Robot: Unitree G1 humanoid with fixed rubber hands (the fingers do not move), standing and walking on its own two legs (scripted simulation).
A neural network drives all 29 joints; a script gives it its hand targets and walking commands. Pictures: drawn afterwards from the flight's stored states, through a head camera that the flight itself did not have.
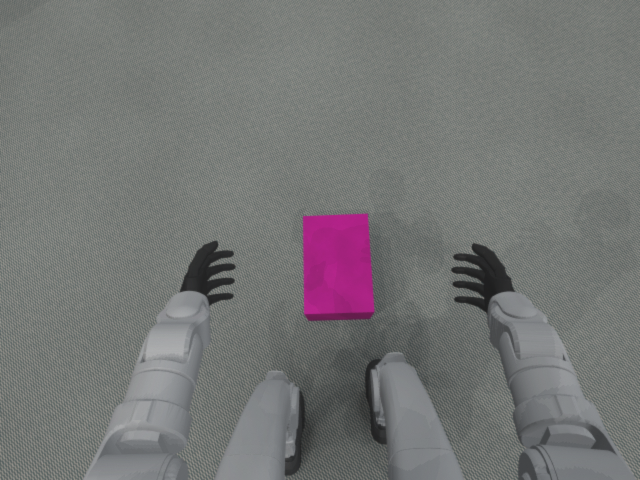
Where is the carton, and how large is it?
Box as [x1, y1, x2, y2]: [303, 214, 373, 320]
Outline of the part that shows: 367,214 303,216 304,314 308,320 369,318 372,314 373,298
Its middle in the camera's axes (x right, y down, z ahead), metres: +0.05 +0.08 +1.06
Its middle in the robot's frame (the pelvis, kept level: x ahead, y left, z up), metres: +0.48 -0.02 -0.61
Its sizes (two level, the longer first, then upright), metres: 0.260 0.173 0.153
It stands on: the floor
